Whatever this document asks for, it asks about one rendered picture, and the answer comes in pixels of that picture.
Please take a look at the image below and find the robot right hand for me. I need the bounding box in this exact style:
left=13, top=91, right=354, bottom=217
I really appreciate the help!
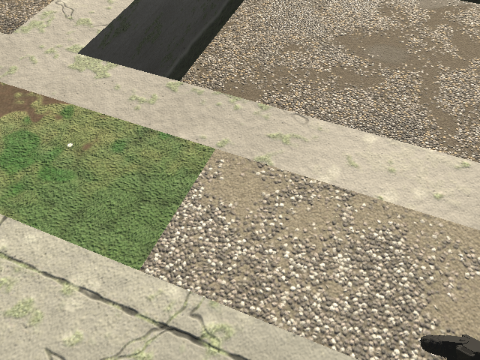
left=420, top=334, right=480, bottom=360

